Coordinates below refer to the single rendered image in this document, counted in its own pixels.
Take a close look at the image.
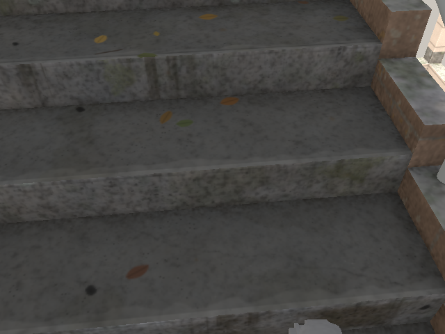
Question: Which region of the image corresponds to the robot right thigh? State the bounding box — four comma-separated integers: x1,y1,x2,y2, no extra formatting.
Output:
289,319,341,334

